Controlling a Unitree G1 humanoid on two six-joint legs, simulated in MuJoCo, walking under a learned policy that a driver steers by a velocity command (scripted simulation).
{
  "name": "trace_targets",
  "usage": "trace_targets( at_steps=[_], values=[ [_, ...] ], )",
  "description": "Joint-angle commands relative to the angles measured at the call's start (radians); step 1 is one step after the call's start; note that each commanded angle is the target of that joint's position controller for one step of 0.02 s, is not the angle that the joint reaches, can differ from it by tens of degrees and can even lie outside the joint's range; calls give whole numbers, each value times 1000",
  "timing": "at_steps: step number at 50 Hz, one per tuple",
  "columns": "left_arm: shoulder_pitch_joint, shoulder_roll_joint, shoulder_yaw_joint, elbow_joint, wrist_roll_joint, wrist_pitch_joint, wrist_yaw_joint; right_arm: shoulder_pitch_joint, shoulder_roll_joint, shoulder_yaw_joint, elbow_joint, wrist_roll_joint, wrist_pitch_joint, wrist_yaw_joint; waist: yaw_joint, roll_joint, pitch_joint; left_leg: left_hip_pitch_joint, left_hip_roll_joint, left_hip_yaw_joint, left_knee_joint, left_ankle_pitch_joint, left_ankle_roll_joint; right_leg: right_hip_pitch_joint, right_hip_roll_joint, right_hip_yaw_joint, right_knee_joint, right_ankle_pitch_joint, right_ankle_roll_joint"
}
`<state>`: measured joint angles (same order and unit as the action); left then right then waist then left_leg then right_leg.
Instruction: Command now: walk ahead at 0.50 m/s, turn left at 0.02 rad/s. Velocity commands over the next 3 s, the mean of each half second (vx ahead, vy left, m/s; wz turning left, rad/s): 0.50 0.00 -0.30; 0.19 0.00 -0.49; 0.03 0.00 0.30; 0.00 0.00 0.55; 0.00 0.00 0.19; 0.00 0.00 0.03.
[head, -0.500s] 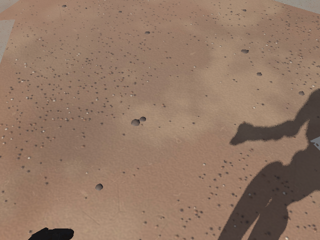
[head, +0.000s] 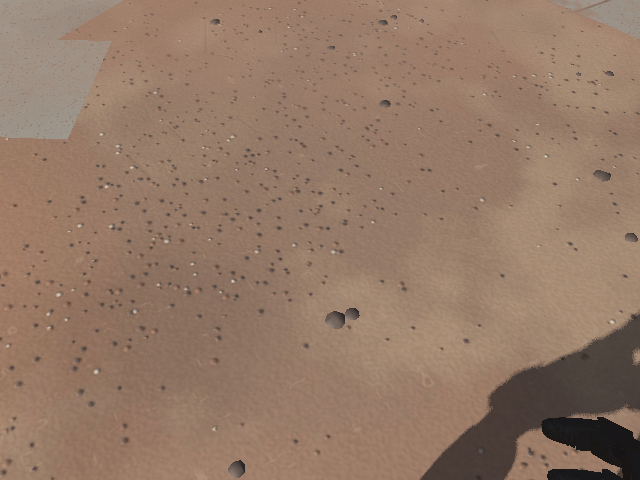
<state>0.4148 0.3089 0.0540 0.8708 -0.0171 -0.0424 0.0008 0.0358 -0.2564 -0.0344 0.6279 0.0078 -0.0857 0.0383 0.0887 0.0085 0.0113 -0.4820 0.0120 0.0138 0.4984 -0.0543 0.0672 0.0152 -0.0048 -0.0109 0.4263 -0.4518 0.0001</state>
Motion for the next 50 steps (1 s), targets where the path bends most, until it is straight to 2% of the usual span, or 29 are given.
trace_targets(
  at_steps=[1, 2, 3, 4, 5, 6, 7, 10, 13, 16, 18, 21, 22, 24, 25, 26, 27, 28, 29, 30, 31, 32, 34, 36, 40, 44, 47, 49, 50],
  values=[
    [82, -9, -23, -105, 17, -34, 2, 403, -314, -100, 44, -13, 2, -15, -150, 302, -385, 889, 384, -664, -95, -144, 267, -639, 60, 29, 749, -84, -18],
    [18, 99, -1, -91, -4, -52, -6, 409, -215, -77, 43, 3, 5, -14, -200, 202, -353, 864, 365, -725, -168, -308, 254, -763, 12, 132, 855, -128, -22],
    [-78, 139, 12, -118, -26, -62, -11, 343, -179, -63, 40, 2, 4, -19, -196, 144, -203, 738, 336, -564, -186, -281, 209, -817, -34, 118, 862, -40, -31],
    [-126, 127, 10, -124, -22, -62, -9, 282, -157, -55, 36, -5, 4, -20, -168, 67, -131, 602, 296, -450, -210, -194, 182, -782, -78, 97, 820, 49, -28],
    [-146, 119, 14, -126, -8, -56, -8, 235, -130, -47, 36, -13, 1, -17, -140, 55, -74, 492, 263, -369, -243, -115, 169, -748, -103, 95, 765, 104, -20],
    [-124, 107, 17, -120, -7, -43, -9, 208, -109, -42, 38, -21, -6, -16, -107, 77, -58, 418, 241, -307, -277, -64, 158, -688, -124, 107, 738, 144, -15],
    [-101, 86, 15, -111, -10, -29, -8, 196, -106, -43, 46, -21, -15, -15, -90, 89, -52, 371, 233, -264, -308, -41, 157, -649, -128, 109, 721, 165, -8],
    [-125, 53, 13, -120, -8, -3, -2, 196, -128, -54, 80, -23, -34, -21, -76, 62, -6, 312, 235, -147, -367, 46, 161, -676, -127, 127, 656, 249, 16],
    [-186, 44, 13, -138, -4, -4, -8, 208, -142, -58, 106, -25, -34, -32, -90, 44, 15, 342, 215, -36, -379, 116, 136, -716, -115, 133, 512, 420, 22],
    [-282, 23, 5, -167, -1, -12, -25, 224, -159, -59, 125, -19, -29, -40, -128, 35, 41, 356, 196, 57, -389, 132, 104, -676, -99, 70, 339, 556, 9],
    [-351, 9, -2, -197, -1, -13, -36, 266, -173, -64, 148, -14, -20, -44, -158, 22, 63, 416, 218, 83, -381, 143, 99, -690, -93, 45, 268, 567, -5],
    [-418, 13, -3, -246, -2, -12, -55, 306, -189, -71, 177, -1, 5, -47, -176, 23, 81, 550, 256, 107, -325, 225, 86, -743, -80, 10, 205, 477, -34],
    [-426, 17, 0, -260, -2, -12, -61, 306, -195, -73, 181, 3, 15, -49, -170, 31, 78, 583, 266, 118, -291, 301, 78, -740, -69, -8, 193, 427, -47],
    [-387, 44, 14, -274, -1, -8, -70, 286, -223, -81, 175, 7, 31, -60, -129, 70, 26, 617, 268, 150, -168, 630, 53, -637, -12, -69, 191, 318, -84],
    [-306, 73, 31, -261, 3, -5, -70, 268, -234, -83, 167, 5, 43, -68, -80, 88, -19, 610, 254, 164, -34, 811, 36, -533, 32, -98, 189, 277, -104],
    [-152, 121, 60, -225, 6, -7, -61, 247, -231, -80, 157, 7, 51, -77, 4, 71, -97, 540, 214, 187, 174, 838, 1, -325, 75, -102, 116, 359, -134],
    [-19, 201, 89, -202, 12, -1, -41, 255, -207, -68, 135, -5, 42, -82, 61, -22, -195, 308, 159, 186, 471, 539, -55, -19, -24, 69, 92, 595, -190],
    [-63, 309, 99, -223, 18, -3, -30, 391, -60, -20, 89, -47, 13, -57, -77, -286, -325, -158, -58, 108, 865, -556, -133, 375, -326, 592, 108, 856, -413],
    [-14, 233, 83, -250, 17, -4, -29, 316, -158, -33, 104, -22, -17, -41, 22, -128, -494, -200, -60, -112, 970, -612, -124, 411, -363, 720, 29, 863, -450],
    [-70, 190, 69, -253, 18, -7, -29, 209, -182, -41, 66, 17, -25, -36, 25, -92, -362, -252, -7, -127, 940, -530, -104, 313, -319, 549, 16, 929, -398],
    [-127, 157, 63, -253, 2, -7, -26, 177, -166, -35, 56, 9, -27, -45, -13, -19, -232, -260, 31, -106, 850, -453, -100, 156, -263, 438, 1, 913, -348],
    [-183, 131, 55, -264, -4, -1, -20, 167, -172, -41, 63, -10, -18, -56, -48, 7, -151, -227, 55, -94, 785, -411, -108, 12, -230, 379, -29, 897, -319],
    [-236, 125, 52, -286, 20, 6, -13, 199, -177, -49, 58, -17, 15, -63, -109, -29, -113, -103, 62, -96, 714, -367, -122, -184, -191, 330, -82, 919, -311],
    [-249, 145, 59, -282, 22, 8, -7, 227, -142, -40, 65, -21, 32, -70, -131, -47, -116, -64, 45, -76, 603, -331, -147, -264, -163, 278, -85, 984, -304],
    [-239, 164, 66, -271, 3, 38, 21, 158, -120, -30, 52, -23, 45, -71, -110, -84, -163, -22, 3, -78, 397, -158, -174, -285, -111, 253, -48, 892, -249],
    [-228, 161, 65, -271, 3, 66, 32, 59, -129, -32, 23, -11, 50, -60, -78, -120, -148, 8, -29, -102, 243, -121, -170, -271, -102, 335, -19, 665, -211],
    [-226, 116, 45, -264, 11, 68, 31, 80, -140, -37, 34, -12, 39, -46, -72, -147, -151, 58, -13, -89, 131, -118, -141, -211, -134, 361, 51, 629, -195],
    [-221, 49, 16, -245, 18, 57, 28, 108, -115, -31, 41, -26, 20, -37, -103, -135, -135, 223, 20, -91, -96, 115, -83, -243, -91, 338, 106, 534, -136],
    [-153, -10, -5, -231, 48, 44, 25, 95, -151, -29, 28, -49, 13, -39, -59, -29, -168, 341, 156, -246, -113, 415, -30, -279, -21, 270, 188, 369, -77]
  ],
)
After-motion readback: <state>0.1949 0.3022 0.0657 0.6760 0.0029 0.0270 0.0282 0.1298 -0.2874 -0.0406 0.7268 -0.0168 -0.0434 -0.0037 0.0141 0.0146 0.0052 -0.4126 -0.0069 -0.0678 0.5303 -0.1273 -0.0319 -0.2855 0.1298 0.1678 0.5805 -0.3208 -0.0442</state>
